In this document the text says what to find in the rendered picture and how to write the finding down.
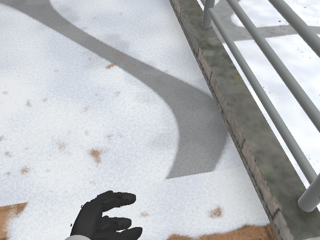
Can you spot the left robot hand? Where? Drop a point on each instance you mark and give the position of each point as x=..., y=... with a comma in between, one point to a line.
x=91, y=224

